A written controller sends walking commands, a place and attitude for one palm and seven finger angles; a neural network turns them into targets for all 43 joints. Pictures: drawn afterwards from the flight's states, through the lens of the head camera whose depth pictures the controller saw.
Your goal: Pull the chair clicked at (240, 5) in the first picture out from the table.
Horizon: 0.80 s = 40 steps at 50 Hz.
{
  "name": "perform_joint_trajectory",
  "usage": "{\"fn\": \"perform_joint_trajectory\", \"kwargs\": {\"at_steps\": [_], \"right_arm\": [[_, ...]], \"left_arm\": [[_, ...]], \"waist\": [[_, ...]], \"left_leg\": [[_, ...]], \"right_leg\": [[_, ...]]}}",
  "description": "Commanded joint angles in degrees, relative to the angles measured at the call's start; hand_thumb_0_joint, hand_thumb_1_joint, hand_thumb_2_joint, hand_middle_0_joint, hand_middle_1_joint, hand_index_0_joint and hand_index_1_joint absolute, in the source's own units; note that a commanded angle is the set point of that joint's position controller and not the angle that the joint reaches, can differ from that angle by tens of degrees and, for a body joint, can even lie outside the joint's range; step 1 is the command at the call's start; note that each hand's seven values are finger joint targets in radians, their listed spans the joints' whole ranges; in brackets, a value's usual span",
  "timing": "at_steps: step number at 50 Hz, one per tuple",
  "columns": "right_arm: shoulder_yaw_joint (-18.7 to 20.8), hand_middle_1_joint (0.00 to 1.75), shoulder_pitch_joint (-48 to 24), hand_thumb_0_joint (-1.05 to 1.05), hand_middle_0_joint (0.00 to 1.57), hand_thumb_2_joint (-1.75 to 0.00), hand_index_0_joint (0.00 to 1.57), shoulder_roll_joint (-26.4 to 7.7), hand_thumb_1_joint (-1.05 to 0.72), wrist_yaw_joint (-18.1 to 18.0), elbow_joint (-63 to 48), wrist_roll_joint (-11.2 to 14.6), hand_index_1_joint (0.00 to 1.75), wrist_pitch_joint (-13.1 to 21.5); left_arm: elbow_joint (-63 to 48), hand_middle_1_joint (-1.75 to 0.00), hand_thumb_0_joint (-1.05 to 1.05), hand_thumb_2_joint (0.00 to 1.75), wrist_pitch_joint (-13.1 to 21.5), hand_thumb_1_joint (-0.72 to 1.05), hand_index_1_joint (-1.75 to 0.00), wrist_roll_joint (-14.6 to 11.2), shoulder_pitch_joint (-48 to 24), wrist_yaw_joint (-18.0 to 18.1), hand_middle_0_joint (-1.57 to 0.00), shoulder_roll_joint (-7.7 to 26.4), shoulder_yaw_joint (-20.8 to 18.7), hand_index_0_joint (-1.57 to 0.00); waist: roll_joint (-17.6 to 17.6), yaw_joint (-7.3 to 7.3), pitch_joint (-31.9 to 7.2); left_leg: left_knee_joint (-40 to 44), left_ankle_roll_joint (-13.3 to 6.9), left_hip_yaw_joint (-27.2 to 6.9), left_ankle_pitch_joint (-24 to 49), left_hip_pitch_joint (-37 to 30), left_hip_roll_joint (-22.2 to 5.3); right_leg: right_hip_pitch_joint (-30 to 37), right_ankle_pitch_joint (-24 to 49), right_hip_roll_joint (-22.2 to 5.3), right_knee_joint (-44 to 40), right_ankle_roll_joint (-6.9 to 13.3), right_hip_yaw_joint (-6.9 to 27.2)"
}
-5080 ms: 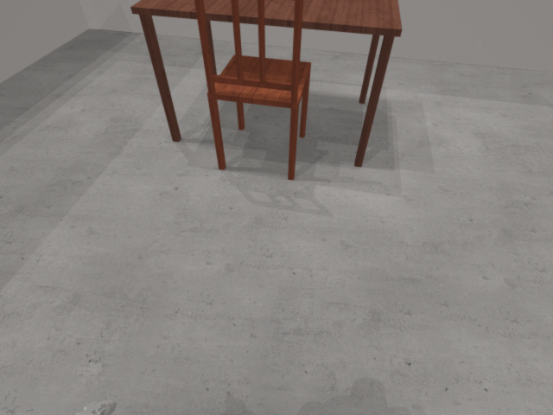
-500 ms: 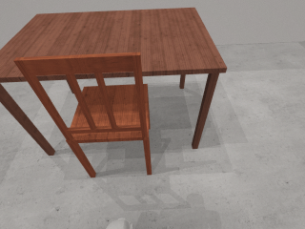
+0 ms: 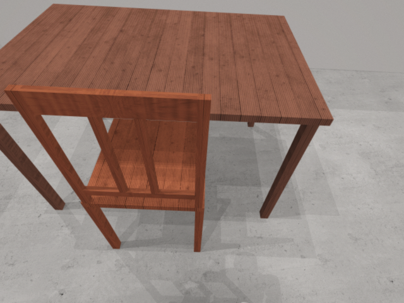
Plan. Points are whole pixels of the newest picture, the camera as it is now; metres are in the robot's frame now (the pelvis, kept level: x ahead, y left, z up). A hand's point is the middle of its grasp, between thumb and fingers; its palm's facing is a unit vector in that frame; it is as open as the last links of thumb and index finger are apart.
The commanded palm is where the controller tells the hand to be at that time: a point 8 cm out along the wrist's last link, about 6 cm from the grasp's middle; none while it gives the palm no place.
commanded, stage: come to a stop and stand still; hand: left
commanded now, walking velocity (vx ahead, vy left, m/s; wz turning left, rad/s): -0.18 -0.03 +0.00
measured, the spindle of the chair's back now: (111, 159) +0.46 +0.29 -0.06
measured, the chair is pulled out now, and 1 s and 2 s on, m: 0.00 0.00 0.00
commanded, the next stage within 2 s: look again from close up in 1.32 s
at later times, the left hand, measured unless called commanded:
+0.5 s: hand out of the picture +0.02 +0.19 -0.17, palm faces +0.08 -0.97 -0.24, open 7.4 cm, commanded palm none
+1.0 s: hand out of the picture -0.11 +0.17 -0.17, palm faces +0.04 -0.98 -0.18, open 7.4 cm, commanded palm none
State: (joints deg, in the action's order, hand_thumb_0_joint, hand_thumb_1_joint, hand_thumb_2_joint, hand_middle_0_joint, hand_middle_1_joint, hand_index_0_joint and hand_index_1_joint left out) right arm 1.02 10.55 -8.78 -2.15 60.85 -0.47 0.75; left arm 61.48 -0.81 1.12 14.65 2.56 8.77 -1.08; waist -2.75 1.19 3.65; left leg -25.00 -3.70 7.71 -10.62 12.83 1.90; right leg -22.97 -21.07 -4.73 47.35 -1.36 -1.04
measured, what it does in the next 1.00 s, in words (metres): steps on the spot: right foot, then left foot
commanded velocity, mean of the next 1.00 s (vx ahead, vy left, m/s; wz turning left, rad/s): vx -0.03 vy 0.04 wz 0.00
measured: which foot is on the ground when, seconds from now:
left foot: down 0.00-0.14, up 0.16-0.50, down 0.52-1.00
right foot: up 0.00-0.08, down 0.10-0.56, up 0.58-0.78, down 0.80-1.00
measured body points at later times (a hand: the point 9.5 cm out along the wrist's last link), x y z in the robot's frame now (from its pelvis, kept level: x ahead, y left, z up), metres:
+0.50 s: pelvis -0.03 -0.01 +0.00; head -0.01 -0.01 +0.45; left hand +0.02 +0.24 -0.15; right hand +0.02 -0.25 -0.16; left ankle -0.07 +0.12 -0.73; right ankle +0.04 -0.13 -0.74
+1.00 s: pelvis -0.09 +0.01 +0.01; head -0.08 +0.00 +0.46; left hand -0.11 +0.22 -0.15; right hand -0.08 -0.20 -0.16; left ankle -0.07 +0.12 -0.74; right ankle -0.09 -0.09 -0.74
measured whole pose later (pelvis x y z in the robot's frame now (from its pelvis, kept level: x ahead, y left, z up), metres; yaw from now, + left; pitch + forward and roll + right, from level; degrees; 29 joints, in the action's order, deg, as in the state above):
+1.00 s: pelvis -0.09 +0.01 +0.01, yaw +1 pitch -2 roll +1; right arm 0.2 15.0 -8.6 -1.6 65.0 -0.2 -0.6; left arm 66.5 -0.3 0.5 17.6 1.9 6.6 0.6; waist 0.9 -0.3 2.2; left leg -21.8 -0.9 3.4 -10.4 9.2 0.3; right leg -8.3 -13.3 -0.2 23.8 0.9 -1.8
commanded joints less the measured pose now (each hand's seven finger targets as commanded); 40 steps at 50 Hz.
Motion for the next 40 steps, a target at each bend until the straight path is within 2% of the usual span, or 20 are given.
{"fn": "perform_joint_trajectory", "kwargs": {"at_steps": [1, 4, 5, 6, 7, 8, 11, 15, 19, 21, 24, 25, 26, 27, 28, 29, 32, 36, 38, 40], "right_arm": [[1.7, 0.3, 0.8, 0.0, 0.2, -0.9, 0.2, -7.0, -0.9, -0.1, -2.4, -0.1, 0.3, -0.2], [2.3, 0.3, 1.0, 0.0, 0.2, -0.9, 0.2, -7.4, -0.9, 0.1, -2.5, -0.2, 0.3, -1.1], [2.3, 0.3, 2.0, 0.0, 0.2, -0.9, 0.2, -6.4, -0.9, 0.3, -2.5, 0.1, 0.3, -1.3], [2.2, 0.3, 3.3, 0.0, 0.2, -0.9, 0.2, -4.7, -0.9, 0.6, -2.8, 0.4, 0.3, -1.6], [2.2, 0.3, 4.6, 0.0, 0.2, -0.9, 0.2, -3.9, -0.9, 0.9, -2.7, 0.4, 0.3, -1.9], [2.4, 0.3, 4.9, 0.0, 0.2, -0.9, 0.2, -3.7, -0.9, 0.8, -2.6, 0.1, 0.3, -2.8], [2.8, 0.3, 3.5, 0.0, 0.2, -0.9, 0.2, -4.8, -0.9, 0.6, -2.9, 0.1, 0.3, -3.4], [2.9, 0.3, 3.0, 0.0, 0.2, -0.9, 0.2, -5.0, -0.9, 0.7, -3.3, 0.2, 0.3, -3.4], [2.7, 0.3, 2.4, 0.0, 0.2, -0.9, 0.2, -4.8, -0.9, 1.0, -4.0, 0.2, 0.3, -3.2], [2.5, 0.3, 3.8, 0.0, 0.2, -0.9, 0.2, -4.3, -0.9, 1.0, -3.6, 0.3, 0.3, -2.8], [2.1, 0.3, 9.8, 0.0, 0.2, -0.9, 0.2, -4.1, -0.9, 1.0, -1.5, 0.1, 0.3, -2.0], [2.1, 0.3, 10.1, 0.0, 0.2, -0.9, 0.2, -5.7, -0.9, 0.8, -1.3, 0.0, 0.3, -1.5], [2.5, 0.3, 8.6, 0.0, 0.2, -0.9, 0.2, -8.4, -0.9, 0.8, -2.2, -0.5, 0.3, -1.2], [2.6, 0.3, 4.8, 0.0, 0.2, -0.9, 0.2, -11.0, -0.9, 0.7, -4.0, -0.8, 0.3, -1.5], [2.1, 0.3, 1.3, 0.0, 0.2, -0.9, 0.2, -10.3, -0.9, 0.8, -4.8, -1.1, 0.3, -1.7], [1.8, 0.3, -0.6, 0.0, 0.2, -0.9, 0.2, -9.1, -0.9, 0.6, -4.7, -0.9, 0.3, -1.4], [1.1, 0.3, -0.3, 0.0, 0.2, -0.9, 0.2, -7.9, -0.9, 0.0, -4.0, -0.7, 0.3, -1.2], [1.3, 0.3, 4.8, 0.0, 0.2, -0.9, 0.2, -7.5, -0.9, -0.3, -1.5, -0.5, 0.3, -0.8], [1.2, 0.3, 6.3, 0.0, 0.2, -0.9, 0.2, -7.7, -0.9, -0.3, -0.5, -0.2, 0.3, -0.5], [0.8, 0.3, 7.2, 0.0, 0.2, -0.9, 0.2, -5.2, -0.9, 0.0, -0.1, 0.7, 0.3, -0.1]], "left_arm": [[-0.5, -0.3, 0.0, 0.9, -1.1, 0.9, -0.3, 0.0, 7.5, 0.1, -0.2, 3.1, -0.5, -0.2], [-0.8, -0.3, 0.0, 0.9, -0.5, 0.9, -0.3, 0.2, 8.1, 0.1, -0.2, 4.4, -1.0, -0.2], [-1.4, -0.3, 0.0, 0.9, 0.1, 0.9, -0.3, 0.3, 6.5, 0.2, -0.2, 6.4, -1.2, -0.2], [-2.3, -0.3, 0.0, 0.9, 0.6, 0.9, -0.3, 0.5, 4.8, 0.2, -0.2, 9.1, -1.4, -0.2], [-2.8, -0.3, 0.0, 0.9, 0.8, 0.9, -0.3, 0.2, 3.1, 0.0, -0.2, 11.1, -1.6, -0.2], [-3.2, -0.3, 0.0, 0.9, 1.0, 0.9, -0.3, 0.1, 2.0, 0.0, -0.2, 12.0, -2.1, -0.2], [-3.8, -0.3, 0.0, 0.9, 0.8, 0.9, -0.3, 0.3, 0.6, 0.5, -0.2, 10.9, -2.4, -0.2], [-4.2, -0.3, 0.0, 0.9, 0.8, 0.9, -0.3, 0.4, 1.1, 0.5, -0.2, 11.7, -3.4, -0.2], [-4.6, -0.3, 0.0, 0.9, 0.4, 0.9, -0.3, 0.7, 0.9, 0.5, -0.2, 12.6, -4.0, -0.2], [-4.6, -0.3, 0.0, 0.9, 0.2, 0.9, -0.3, 0.8, -0.1, 0.3, -0.2, 12.6, -4.2, -0.2], [-4.8, -0.3, 0.0, 0.9, -0.4, 0.9, -0.3, 0.1, -3.0, 0.0, -0.2, 11.9, -3.8, -0.2], [-4.9, -0.3, 0.0, 0.9, -0.6, 0.9, -0.3, -0.2, -3.1, -0.2, -0.2, 10.0, -3.2, -0.2], [-5.4, -0.3, 0.0, 0.9, -1.0, 0.9, -0.3, -0.6, -2.4, -0.5, -0.2, 7.0, -2.8, -0.2], [-5.9, -0.3, 0.0, 0.9, -1.4, 0.9, -0.3, -0.5, -3.6, -0.6, -0.2, 5.4, -2.4, -0.2], [-5.3, -0.3, 0.0, 0.9, -1.7, 0.9, -0.3, 0.0, -4.4, -0.6, -0.2, 6.3, -2.5, -0.2], [-4.4, -0.3, 0.0, 0.9, -2.2, 0.9, -0.3, 0.5, -3.9, -0.5, -0.2, 6.2, -2.6, -0.2], [-2.3, -0.3, 0.0, 0.9, -1.9, 0.9, -0.3, 0.3, 0.6, -0.9, -0.2, 5.8, -2.2, -0.2], [-1.6, -0.3, 0.0, 0.9, -0.7, 0.9, -0.3, -0.2, 0.9, -0.7, -0.2, 4.3, -0.8, -0.2], [-0.2, -0.3, 0.0, 0.9, 0.1, 0.9, -0.3, -0.5, 3.8, -0.4, -0.2, 4.1, -0.5, -0.2], [1.2, -0.3, 0.0, 0.9, 1.2, 0.9, -0.3, -0.4, 5.1, 0.1, -0.2, 6.2, -0.3, -0.2]], "waist": [[8.6, 0.43, -1.8], [7.3, 1.13, -2.6], [3.1, 0.17, -2.7], [-3.6, -1.11, -3.2], [-4.8, -2.39, -3.4], [-8.5, -1.98, -5.3], [-5.7, -0.79, -5.8], [-5.3, 0.44, -7.5], [-7.6, 1.56, -7.8], [-8.0, 1.07, -8.3], [-7.2, -1.93, -7.4], [-2.5, -1.92, -6.8], [8.2, -1.22, -5.4], [15.2, -0.45, -0.6], [12.3, -0.07, 1.5], [16.0, 0.47, 3.8], [11.4, 1.5, 4.4], [8.1, -0.56, 0.9], [6.9, 0.12, -2.3], [1.4, -1.16, -4.8]], "left_leg": [[8.0, -6.0, -11.3, 17.8, 4.8, -17.2], [1.6, -2.6, -10.2, 14.9, 3.4, -14.3], [-1.9, 0.2, -8.7, 9.8, 3.6, -10.6], [-6.1, 2.8, -5.5, 1.9, 4.2, -6.2], [-9.3, 4.3, -3.6, -6.3, 2.7, -3.2], [-14.2, 4.8, -4.1, -14.0, 3.0, -2.7], [-26.9, 5.0, -8.0, -19.7, 7.8, -2.6], [-28.9, 6.3, -8.4, -19.0, 11.2, -2.2], [-21.1, 6.4, -7.3, -18.2, 8.1, -2.5], [-13.5, 6.0, -6.4, -16.2, 5.0, -2.5], [2.8, 5.2, -4.6, -3.1, -7.3, -1.8], [6.1, 4.4, -6.9, -2.2, -9.4, -4.5], [11.3, 1.9, -17.3, -5.5, -6.4, -12.3], [15.3, -1.5, -22.4, -7.7, 3.4, -18.2], [18.0, -3.4, -22.4, -15.4, 11.3, -18.4], [19.8, -3.4, -20.8, -16.5, 13.2, -16.5], [16.4, -4.0, -16.6, -7.9, 9.3, -14.2], [10.9, -5.2, -15.7, 8.3, -3.8, -14.2], [6.0, -3.4, -14.8, 14.5, -5.6, -12.6], [2.3, 0.9, -11.5, 11.0, -3.8, -8.3]], "right_leg": [[8.5, 2.4, 0.9, -6.5, -0.3, -1.2], [11.5, 11.8, 0.9, -18.6, 0.3, 0.6], [11.1, 19.6, -1.8, -22.5, 1.6, 5.6], [10.3, 28.2, -7.7, -24.5, 4.4, 12.2], [8.3, 35.1, -13.4, -26.3, 7.9, 14.7], [9.5, 39.4, -15.0, -27.3, 10.8, 16.1], [12.9, 46.8, -15.3, -26.2, 14.1, 14.0], [19.4, 49.6, -13.7, -24.6, 13.5, 10.7], [19.0, 39.7, -13.4, -26.4, 13.0, 11.3], [18.1, 32.1, -12.4, -26.9, 12.1, 11.1], [9.1, 15.5, -8.1, -25.1, 6.5, 7.9], [6.0, 8.9, -5.0, -22.5, 4.3, 5.8], [2.6, 1.6, -0.3, -17.6, 1.8, 2.2], [3.2, -1.6, 1.7, -13.4, 0.2, -1.4], [7.1, -2.4, 2.2, -7.5, 0.4, -0.1], [6.6, -2.6, 1.9, -3.3, 0.5, 1.2], [3.6, -0.9, 2.4, 2.4, 0.8, 2.2], [3.9, -2.5, 2.1, -11.9, -0.1, -0.1], [10.2, 6.5, 2.0, -24.0, -0.1, 0.1], [15.4, 18.6, -2.7, -29.0, 1.8, 6.9]]}}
